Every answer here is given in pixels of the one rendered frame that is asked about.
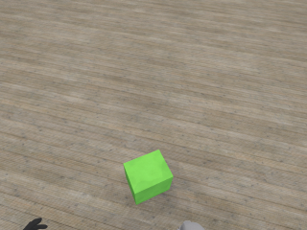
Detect left robot hand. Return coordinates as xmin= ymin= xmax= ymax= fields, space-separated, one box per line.
xmin=23 ymin=218 xmax=48 ymax=230

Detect carton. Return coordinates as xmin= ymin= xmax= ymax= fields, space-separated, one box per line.
xmin=123 ymin=149 xmax=174 ymax=205

